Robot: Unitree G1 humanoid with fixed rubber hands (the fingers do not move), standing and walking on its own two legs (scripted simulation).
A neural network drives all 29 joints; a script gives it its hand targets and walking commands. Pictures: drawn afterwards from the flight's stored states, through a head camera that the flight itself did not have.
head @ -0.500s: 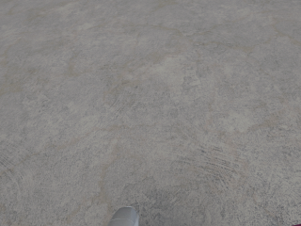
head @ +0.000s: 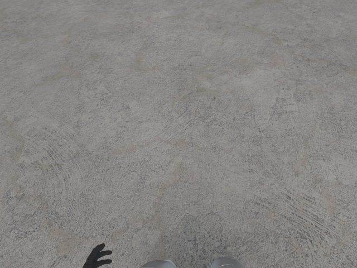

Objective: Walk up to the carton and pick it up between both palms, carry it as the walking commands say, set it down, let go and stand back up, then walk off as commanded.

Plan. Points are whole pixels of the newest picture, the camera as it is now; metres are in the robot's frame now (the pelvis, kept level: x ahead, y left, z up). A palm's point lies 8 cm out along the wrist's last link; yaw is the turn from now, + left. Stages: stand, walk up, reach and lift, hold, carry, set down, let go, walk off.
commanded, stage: walk off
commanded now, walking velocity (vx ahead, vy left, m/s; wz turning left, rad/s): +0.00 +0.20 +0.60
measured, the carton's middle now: out of the picture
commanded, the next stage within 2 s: stand in 0.34 s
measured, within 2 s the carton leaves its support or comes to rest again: neither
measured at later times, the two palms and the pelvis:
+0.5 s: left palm out of the picture -0.08 +0.40 -0.14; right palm (220, 258) +0.15 -0.08 -0.12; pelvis -0.01 +0.14 +0.00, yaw +17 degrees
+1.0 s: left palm out of the picture -0.03 +0.42 -0.11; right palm out of the picture +0.06 +0.00 -0.13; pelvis +0.00 +0.20 +0.02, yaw +21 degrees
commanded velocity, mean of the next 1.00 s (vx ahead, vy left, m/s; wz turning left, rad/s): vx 0.00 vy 0.06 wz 0.19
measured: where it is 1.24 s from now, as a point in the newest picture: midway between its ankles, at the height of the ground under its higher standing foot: outside the picture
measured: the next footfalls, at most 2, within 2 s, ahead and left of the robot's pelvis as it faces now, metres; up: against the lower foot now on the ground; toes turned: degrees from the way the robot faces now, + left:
left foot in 0.42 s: +0.02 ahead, +0.28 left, +0.00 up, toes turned +23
right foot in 0.80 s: +0.06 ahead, +0.11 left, +0.00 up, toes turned +14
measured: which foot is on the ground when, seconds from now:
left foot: down 0.00-0.00, up 0.02-0.40, down 0.42-1.00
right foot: down 0.00-0.44, up 0.46-0.78, down 0.80-1.00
